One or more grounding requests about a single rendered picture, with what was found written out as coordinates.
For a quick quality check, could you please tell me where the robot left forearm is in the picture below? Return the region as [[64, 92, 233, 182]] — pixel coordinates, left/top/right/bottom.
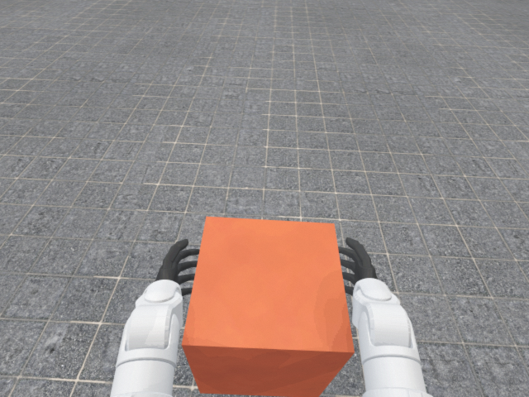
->
[[110, 280, 183, 397]]

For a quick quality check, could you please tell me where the robot right forearm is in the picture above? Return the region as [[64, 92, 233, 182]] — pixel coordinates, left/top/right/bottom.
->
[[352, 278, 433, 397]]

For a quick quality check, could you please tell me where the robot left hand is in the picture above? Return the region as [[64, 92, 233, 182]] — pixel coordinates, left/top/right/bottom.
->
[[155, 239, 200, 296]]

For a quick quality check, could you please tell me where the carton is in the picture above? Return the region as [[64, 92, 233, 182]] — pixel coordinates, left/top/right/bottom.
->
[[182, 217, 355, 397]]

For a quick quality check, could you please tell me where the robot right hand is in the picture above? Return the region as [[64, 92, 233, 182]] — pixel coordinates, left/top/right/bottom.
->
[[338, 237, 378, 296]]

